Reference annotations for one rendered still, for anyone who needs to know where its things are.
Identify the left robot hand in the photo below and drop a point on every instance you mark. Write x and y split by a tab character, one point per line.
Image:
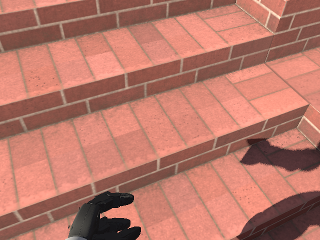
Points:
88	224

